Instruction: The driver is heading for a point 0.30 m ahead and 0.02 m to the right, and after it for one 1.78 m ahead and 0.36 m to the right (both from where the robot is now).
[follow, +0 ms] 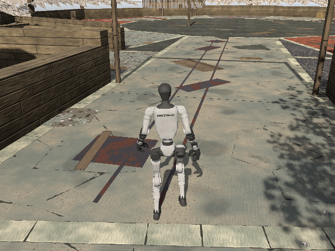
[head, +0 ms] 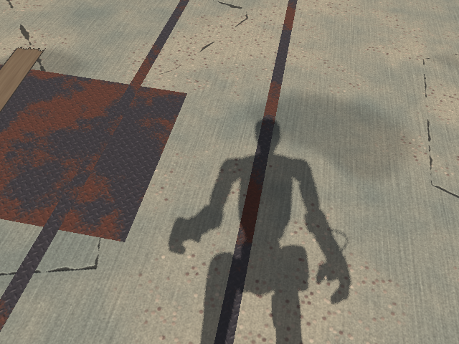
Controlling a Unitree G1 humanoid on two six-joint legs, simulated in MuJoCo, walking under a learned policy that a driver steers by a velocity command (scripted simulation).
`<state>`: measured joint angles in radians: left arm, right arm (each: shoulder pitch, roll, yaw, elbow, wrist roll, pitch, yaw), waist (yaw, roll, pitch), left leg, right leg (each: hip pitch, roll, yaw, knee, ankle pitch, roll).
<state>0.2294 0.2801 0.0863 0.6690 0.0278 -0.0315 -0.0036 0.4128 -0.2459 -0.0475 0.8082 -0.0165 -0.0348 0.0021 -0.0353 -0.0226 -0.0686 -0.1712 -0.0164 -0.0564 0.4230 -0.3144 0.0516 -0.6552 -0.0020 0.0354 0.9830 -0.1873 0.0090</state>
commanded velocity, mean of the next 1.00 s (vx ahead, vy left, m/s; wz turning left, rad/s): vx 0.91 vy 0.00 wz -0.08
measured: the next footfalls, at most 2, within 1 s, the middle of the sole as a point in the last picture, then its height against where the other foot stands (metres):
right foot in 0.26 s outside the picture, level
left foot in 0.72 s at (218, 287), level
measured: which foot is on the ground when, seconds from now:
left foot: down 0.00-0.26, up 0.28-0.70, down 0.72-1.00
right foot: up 0.00-0.24, down 0.26-0.74, up 0.76-1.00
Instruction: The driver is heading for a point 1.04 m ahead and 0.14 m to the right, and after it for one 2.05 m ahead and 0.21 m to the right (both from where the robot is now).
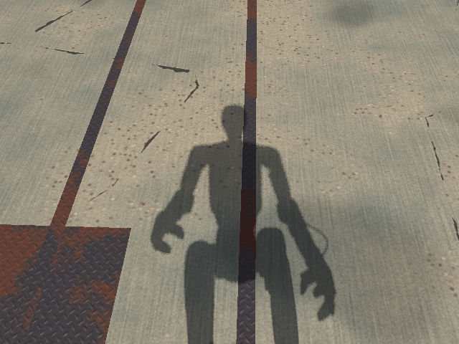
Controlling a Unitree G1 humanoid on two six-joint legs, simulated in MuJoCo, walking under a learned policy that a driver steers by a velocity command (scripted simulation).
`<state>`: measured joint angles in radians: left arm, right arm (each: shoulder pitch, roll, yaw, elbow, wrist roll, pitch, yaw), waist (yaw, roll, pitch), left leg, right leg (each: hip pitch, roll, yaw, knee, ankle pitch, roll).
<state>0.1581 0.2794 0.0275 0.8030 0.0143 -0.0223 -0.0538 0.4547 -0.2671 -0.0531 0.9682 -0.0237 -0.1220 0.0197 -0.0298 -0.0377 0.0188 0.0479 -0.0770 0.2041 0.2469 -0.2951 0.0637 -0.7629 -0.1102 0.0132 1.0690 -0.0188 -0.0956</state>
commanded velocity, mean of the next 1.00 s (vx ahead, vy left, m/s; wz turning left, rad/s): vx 1.00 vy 0.00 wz -0.06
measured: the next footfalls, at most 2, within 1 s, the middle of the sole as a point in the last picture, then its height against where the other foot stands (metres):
right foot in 0.20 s outside the picture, level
left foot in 0.64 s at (253, 237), level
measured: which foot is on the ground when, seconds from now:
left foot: down 0.00-0.20, up 0.22-0.62, down 0.64-1.00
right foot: up 0.00-0.18, down 0.20-0.62, up 0.64-1.00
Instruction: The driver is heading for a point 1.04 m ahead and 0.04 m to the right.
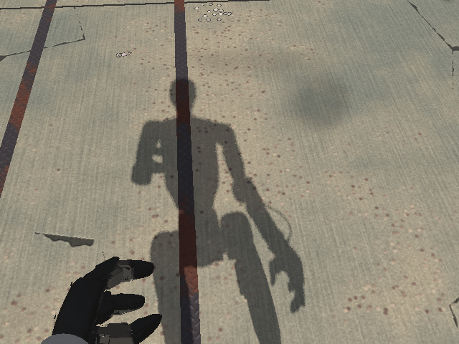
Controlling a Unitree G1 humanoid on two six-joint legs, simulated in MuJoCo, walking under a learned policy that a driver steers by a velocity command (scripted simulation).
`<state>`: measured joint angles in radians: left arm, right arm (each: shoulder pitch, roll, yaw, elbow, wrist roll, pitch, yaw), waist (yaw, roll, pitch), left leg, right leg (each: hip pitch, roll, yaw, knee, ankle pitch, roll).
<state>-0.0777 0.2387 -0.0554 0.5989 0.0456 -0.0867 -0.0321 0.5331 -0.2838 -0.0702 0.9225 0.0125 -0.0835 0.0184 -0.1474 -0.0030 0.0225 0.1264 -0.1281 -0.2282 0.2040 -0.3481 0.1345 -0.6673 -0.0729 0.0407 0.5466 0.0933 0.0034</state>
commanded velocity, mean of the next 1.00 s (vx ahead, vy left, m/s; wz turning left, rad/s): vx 0.94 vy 0.00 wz -0.09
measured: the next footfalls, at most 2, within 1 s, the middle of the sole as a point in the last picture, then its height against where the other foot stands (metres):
right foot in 0.06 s outside the picture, level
left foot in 0.48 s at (169, 276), level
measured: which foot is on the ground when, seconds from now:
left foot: down 0.00-0.08, up 0.10-0.46, down 0.48-0.92, up 0.94-1.00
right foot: up 0.00-0.04, down 0.06-0.50, up 0.52-0.90, down 0.92-1.00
